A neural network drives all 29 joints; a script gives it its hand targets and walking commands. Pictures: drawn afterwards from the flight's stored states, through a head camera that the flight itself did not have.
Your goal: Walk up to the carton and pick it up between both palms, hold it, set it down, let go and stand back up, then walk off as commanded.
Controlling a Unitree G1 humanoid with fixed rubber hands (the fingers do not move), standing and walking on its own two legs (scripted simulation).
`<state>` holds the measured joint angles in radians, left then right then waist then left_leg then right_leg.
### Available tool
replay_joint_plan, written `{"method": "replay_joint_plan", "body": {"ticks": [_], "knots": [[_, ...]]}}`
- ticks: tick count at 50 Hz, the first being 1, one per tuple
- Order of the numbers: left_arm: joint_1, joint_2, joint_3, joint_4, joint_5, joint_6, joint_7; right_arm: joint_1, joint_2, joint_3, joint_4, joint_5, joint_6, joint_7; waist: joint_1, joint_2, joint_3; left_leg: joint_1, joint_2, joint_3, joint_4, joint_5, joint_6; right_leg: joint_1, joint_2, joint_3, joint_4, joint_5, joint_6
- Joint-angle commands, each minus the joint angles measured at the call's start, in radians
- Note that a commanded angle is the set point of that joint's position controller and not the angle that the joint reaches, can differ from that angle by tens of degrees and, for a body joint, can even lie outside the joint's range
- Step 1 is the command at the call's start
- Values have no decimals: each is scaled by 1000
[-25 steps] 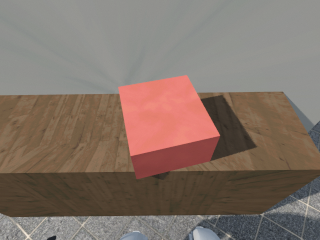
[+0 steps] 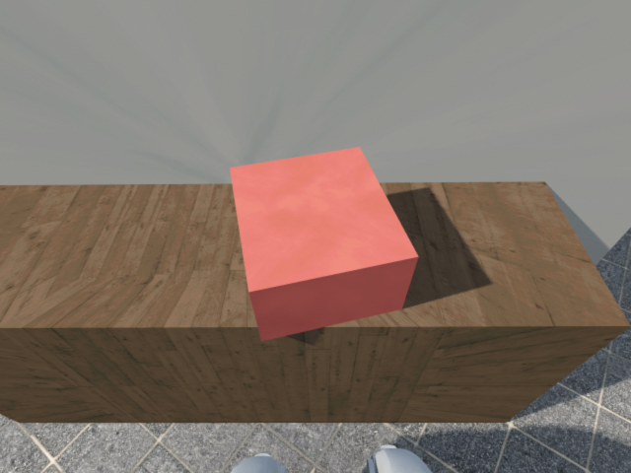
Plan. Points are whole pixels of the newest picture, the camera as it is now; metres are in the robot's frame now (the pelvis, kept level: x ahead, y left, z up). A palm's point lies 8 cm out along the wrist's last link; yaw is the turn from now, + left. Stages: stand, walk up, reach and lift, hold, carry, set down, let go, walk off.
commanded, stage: walk up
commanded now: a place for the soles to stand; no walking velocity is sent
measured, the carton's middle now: (314, 237) +0.52 +0.01 -0.05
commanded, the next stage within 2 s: reach and lift in 0.38 s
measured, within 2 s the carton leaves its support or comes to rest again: neither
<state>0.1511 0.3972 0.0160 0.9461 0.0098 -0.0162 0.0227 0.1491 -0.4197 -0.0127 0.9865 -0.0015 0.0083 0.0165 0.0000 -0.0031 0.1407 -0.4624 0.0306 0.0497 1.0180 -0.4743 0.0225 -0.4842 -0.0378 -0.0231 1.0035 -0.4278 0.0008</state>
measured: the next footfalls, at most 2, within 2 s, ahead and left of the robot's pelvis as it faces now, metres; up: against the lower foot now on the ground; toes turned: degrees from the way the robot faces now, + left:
none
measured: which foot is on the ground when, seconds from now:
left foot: down 0.00-1.00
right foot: down 0.00-1.00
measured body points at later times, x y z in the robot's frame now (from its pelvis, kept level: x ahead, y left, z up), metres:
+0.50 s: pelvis -0.01 +0.00 +0.00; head +0.02 +0.00 +0.45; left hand +0.10 +0.32 -0.11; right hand +0.10 -0.31 -0.12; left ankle +0.04 +0.12 -0.68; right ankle +0.07 -0.12 -0.68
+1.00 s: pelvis -0.01 -0.02 +0.00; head +0.02 -0.01 +0.45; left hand +0.16 +0.26 -0.09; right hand +0.16 -0.29 -0.09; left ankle +0.04 +0.12 -0.68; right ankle +0.07 -0.12 -0.68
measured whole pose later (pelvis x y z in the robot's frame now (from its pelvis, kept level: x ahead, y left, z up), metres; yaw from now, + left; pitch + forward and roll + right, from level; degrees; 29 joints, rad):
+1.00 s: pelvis -0.01 -0.02 +0.00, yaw +1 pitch -5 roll +1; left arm 0.10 0.31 0.03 0.53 0.03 0.36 0.04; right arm 0.10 -0.29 -0.09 0.80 -0.08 -0.15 0.06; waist 0.00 -0.02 0.15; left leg -0.46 0.05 0.03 0.99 -0.46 -0.02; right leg -0.50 -0.03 -0.05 1.00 -0.42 -0.01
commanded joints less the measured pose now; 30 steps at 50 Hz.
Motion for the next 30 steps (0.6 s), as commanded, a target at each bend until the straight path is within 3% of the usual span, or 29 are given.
{"method": "replay_joint_plan", "body": {"ticks": [1, 3, 4, 5, 6, 7, 8, 9, 11, 12, 13, 14, 15, 16, 17, 18, 19, 20, 21, 22, 23, 24, 25, 26, 27, 28, 29, 30], "knots": [[-91, 376, 102, -65, 11, -43, 21, -64, -258, -107, -65, -11, 1, -20, -20, -124, -41, -5, 5, -92, 132, -44, 3, -125, -343, 600, -631, -161, -284], [-141, 321, 81, -70, 17, -37, 22, 15, -218, -108, -45, -12, -10, -10, -53, -142, -86, 131, 5, -64, -29, -8, 19, -176, -255, 446, -520, -81, -214], [-137, 294, 76, -72, 10, -35, 21, 48, -217, -106, -42, -15, -17, -5, -75, -133, -118, 165, -3, -102, -133, -24, 29, -164, -232, 386, -436, -35, -178], [-145, 270, 70, -79, 10, -25, 15, 90, -244, -113, -23, -16, -14, -6, -95, -117, -101, 180, 32, -164, -268, -85, 60, -208, -156, 283, -361, -76, -114], [-129, 251, 66, -87, 6, -19, 19, 40, -269, -107, -40, -18, -15, -11, -74, 17, -73, 119, 103, -310, -449, -152, 92, -197, -62, 167, -221, -81, -74], [-140, 220, 58, -90, -1, -19, 21, 30, -295, -114, -47, -14, -23, -18, -69, 140, -98, 72, 213, -490, -576, -132, 159, -146, 33, 22, -13, -62, -45], [-131, 201, 65, -81, -13, -14, 26, -14, -346, -117, -54, -28, -29, -25, -71, 176, -84, 30, 303, -655, -636, -31, 214, -145, 39, 62, 77, -176, -32], [-82, 236, 74, -69, -10, -11, 25, -66, -353, -117, -64, -18, -35, -26, -37, 137, -89, 18, 346, -660, -630, 10, 256, -98, 21, 58, 116, -207, -34], [-9, 243, 87, -31, -15, -15, 12, -110, -336, -103, -75, -19, -38, -30, 14, 90, -100, -63, 271, -531, -556, 52, 212, 38, -8, 14, 37, -101, -40], [41, 247, 94, -16, -11, -15, 8, -159, -319, -103, -90, -15, -32, -31, 35, 90, -122, -102, 256, -455, -526, 85, 203, 114, 12, -3, -4, -34, -42], [50, 250, 97, -9, -16, -21, 7, -177, -302, -92, -93, -19, -29, -28, 52, 145, -105, -136, 219, -399, -511, 93, 173, 139, 19, -8, -57, -9, -46], [56, 249, 96, -9, -9, -24, 8, -180, -273, -82, -91, -6, -24, -26, 55, 92, -109, -170, 210, -395, -463, 94, 149, 180, -1, 36, -132, 15, -61], [69, 252, 94, -12, -8, -25, 7, -180, -262, -82, -100, 0, -15, -27, 61, 44, -130, -145, 168, -309, -381, 110, 106, 180, -13, 70, -229, 37, -80], [57, 276, 99, -26, 3, -32, 8, -145, -241, -86, -82, -5, -5, -25, 55, -93, -102, -207, 54, -178, -210, 10, 61, 165, -112, 269, -423, -108, -116], [58, 335, 102, -12, 1, -38, 8, -171, -222, -80, -91, 3, -4, -28, 44, -213, -104, -154, -23, -52, -2, -16, 26, 79, -261, 503, -572, -108, -205], [23, 364, 105, -34, 3, -45, 13, -113, -230, -83, -81, 7, 1, -31, 41, -213, -115, -144, -33, -102, 87, -103, 17, 71, -333, 621, -621, -76, -251], [-21, 380, 101, -45, 8, -45, 20, -107, -239, -92, -76, -4, 3, -28, 16, -170, -89, -114, -11, -106, 119, -115, 14, 30, -349, 602, -622, -71, -278], [-372, 222, 186, -346, 44, 267, 56, -360, 13, -183, 10, -133, -192, -6, -62, -18, -132, -215, -1, -23, -154, -100, -6, -66, 27, -14, -182, -215, -48], [-427, 157, 122, -395, 58, 399, 48, -277, -113, -245, -2, -152, -206, 49, -79, 26, -106, -127, 14, -9, -177, -129, -17, -96, 30, -48, -112, -248, -71], [-402, 132, 101, -410, 70, 445, 50, -259, -154, -244, 19, -154, -205, 54, -90, 10, -100, -173, 37, -4, -183, -135, -5, -25, 36, -71, -75, -158, -80], [-385, 133, 116, -427, 65, 449, 45, -232, -169, -258, 19, -169, -210, 49, -97, 47, -94, -261, 63, 19, -246, -135, 15, 121, 55, -80, -63, -52, -60], [-344, 125, 135, -474, 65, 453, 47, -221, -159, -235, -37, -162, -205, 55, -60, 64, -115, -281, 74, 36, -288, -117, 21, 180, 59, -72, -77, 14, -56], [-325, 111, 135, -493, 80, 468, 43, -199, -163, -236, -49, -146, -199, 48, -65, 55, -119, -293, 95, 15, -318, -131, 34, 217, 68, -64, -87, 43, -44], [-309, 93, 139, -527, 84, 470, 40, -211, -174, -228, -82, -140, -202, 50, -55, 115, -108, -345, 109, 21, -383, -155, 48, 326, 91, -83, -66, 108, -37], [-271, 80, 137, -532, 87, 460, 42, -189, -196, -243, -104, -138, -204, 48, -58, 121, -145, -352, 134, 8, -427, -130, 42, 393, 102, -96, -81, 177, -23], [-255, 69, 142, -531, 86, 465, 34, -184, -180, -241, -101, -135, -201, 44, -57, 79, -117, -420, 127, 9, -446, -154, 62, 465, 106, -86, -76, 171, -10], [-234, 58, 151, -534, 91, 467, 34, -164, -171, -225, -105, -120, -196, 50, -38, 87, -138, -441, 129, 23, -449, -114, 68, 498, 109, -84, -76, 201, -3], [-179, 85, 165, -503, 110, 457, 19, -146, -182, -232, -131, -134, -200, 40, -19, 27, -129, -439, 128, 23, -463, -86, 69, 525, 110, -76, -115, 214, -5]]}}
